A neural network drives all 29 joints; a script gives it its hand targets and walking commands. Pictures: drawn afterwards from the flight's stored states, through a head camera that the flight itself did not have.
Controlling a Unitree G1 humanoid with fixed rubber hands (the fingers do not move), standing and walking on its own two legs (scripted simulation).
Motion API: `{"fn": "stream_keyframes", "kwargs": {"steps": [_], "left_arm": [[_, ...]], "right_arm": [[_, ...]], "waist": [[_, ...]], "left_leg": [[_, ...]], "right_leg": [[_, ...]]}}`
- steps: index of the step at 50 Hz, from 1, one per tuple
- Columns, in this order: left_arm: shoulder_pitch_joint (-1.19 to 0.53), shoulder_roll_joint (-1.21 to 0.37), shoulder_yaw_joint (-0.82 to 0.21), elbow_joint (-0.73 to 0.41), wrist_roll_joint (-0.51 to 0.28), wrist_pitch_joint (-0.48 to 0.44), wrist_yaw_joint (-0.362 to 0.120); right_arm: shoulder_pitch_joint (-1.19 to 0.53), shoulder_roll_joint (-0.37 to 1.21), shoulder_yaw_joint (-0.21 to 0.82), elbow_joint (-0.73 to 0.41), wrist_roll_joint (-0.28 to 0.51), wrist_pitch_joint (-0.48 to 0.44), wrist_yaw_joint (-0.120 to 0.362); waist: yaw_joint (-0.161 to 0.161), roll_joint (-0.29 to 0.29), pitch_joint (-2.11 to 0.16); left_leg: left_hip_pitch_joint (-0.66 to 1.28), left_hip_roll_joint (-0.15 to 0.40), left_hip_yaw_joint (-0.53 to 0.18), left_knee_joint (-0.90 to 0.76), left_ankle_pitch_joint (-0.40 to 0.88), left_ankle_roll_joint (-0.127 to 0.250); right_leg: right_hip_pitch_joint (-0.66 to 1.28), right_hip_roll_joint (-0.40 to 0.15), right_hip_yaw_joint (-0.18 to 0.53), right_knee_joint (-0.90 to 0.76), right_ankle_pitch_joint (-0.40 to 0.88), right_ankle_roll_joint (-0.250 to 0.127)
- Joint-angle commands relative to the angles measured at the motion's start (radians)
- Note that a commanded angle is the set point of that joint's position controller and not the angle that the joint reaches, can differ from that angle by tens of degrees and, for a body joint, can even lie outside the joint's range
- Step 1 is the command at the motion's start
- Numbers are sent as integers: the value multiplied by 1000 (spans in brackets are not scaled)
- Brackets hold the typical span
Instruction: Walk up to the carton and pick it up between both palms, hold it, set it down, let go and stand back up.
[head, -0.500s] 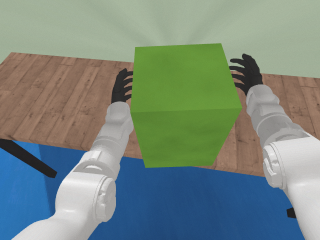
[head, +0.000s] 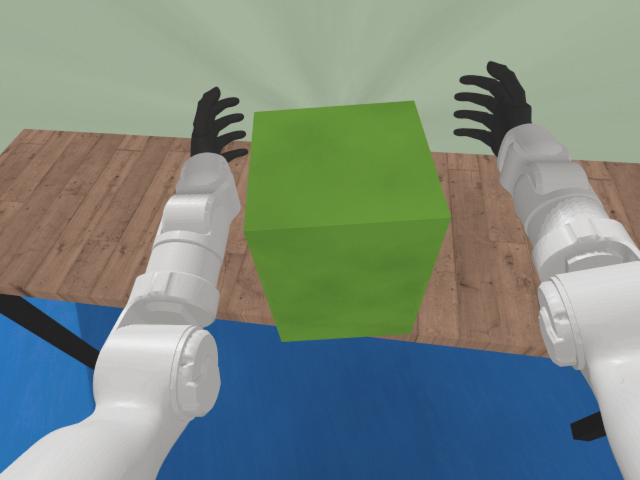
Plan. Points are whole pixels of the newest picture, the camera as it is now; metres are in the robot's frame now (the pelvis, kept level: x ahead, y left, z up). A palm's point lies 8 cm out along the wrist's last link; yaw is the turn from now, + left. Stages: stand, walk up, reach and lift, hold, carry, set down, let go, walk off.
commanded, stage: set down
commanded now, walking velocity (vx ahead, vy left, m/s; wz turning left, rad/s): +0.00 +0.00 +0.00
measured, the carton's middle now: (340, 234) +0.44 +0.04 +0.03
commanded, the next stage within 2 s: none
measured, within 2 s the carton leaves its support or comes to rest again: neither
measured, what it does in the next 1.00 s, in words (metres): stands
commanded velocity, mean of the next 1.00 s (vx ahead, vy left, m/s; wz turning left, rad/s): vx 0.00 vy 0.00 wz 0.00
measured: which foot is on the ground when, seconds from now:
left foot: down 0.00-1.00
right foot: down 0.00-1.00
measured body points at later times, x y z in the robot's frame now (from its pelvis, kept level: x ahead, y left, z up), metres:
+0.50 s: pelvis +0.00 +0.01 +0.00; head +0.04 +0.01 +0.45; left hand +0.43 +0.21 +0.20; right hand +0.51 -0.17 +0.21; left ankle -0.03 +0.16 -0.74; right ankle +0.03 -0.06 -0.74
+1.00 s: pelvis -0.01 +0.02 +0.00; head +0.02 +0.01 +0.45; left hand +0.38 +0.19 +0.14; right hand +0.44 -0.20 +0.13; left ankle -0.03 +0.16 -0.74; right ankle +0.03 -0.06 -0.74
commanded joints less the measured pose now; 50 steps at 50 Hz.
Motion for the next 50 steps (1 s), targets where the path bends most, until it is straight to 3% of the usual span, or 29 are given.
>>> {"fn": "stream_keyframes", "kwargs": {"steps": [1, 7, 13, 22, 28, 34, 42, 50], "left_arm": [[-427, 146, -18, -181, -16, 37, 14], [-478, 173, -55, -217, -58, 146, 33], [-506, 185, -76, -265, -83, 238, 42], [-321, 125, -60, -373, -26, 304, 10], [-147, 72, -59, -569, 15, 292, -13], [-105, 51, -104, -755, -5, 285, 11], [28, 4, -98, -722, 14, 322, 16], [124, -31, -77, -726, 65, 296, 2]], "right_arm": [[-509, -145, -21, -165, 25, 23, -2], [-544, -189, -12, -163, 62, 99, 13], [-569, -236, -8, -158, 78, 149, 37], [-430, -253, 8, -147, 84, 150, 70], [-287, -234, -37, -282, 48, 104, 85], [-237, -261, -101, -465, 10, 60, 102], [-109, -251, -111, -491, -18, 65, 120], [21, -184, -97, -486, -31, 45, 118]], "waist": [[-6, -158, -559], [-18, -134, -525], [-35, -113, -521], [-74, -88, -421], [-97, -71, -396], [-95, -82, -477], [-79, -132, -396], [-81, -131, -279]], "left_leg": [[-106, -64, 32, -26, 142, 15], [-104, -72, 16, -15, 107, 10], [-91, -77, 2, -9, 120, 7], [-10, -78, -17, -32, 191, 9], [49, -82, -21, -36, 230, 16], [139, -77, -18, 2, 269, 29], [140, -76, -1, -29, 168, 66], [112, -78, 8, -68, 96, 81]], "right_leg": [[660, -51, 89, 100, 389, 118], [629, -50, 85, 93, 311, 114], [624, -45, 73, 95, 324, 109], [673, -32, 58, 82, 408, 101], [686, -24, 48, 82, 427, 94], [598, -14, 40, 80, 377, 80], [575, -28, 76, 58, 261, 82], [607, -46, 108, 47, 182, 92]]}}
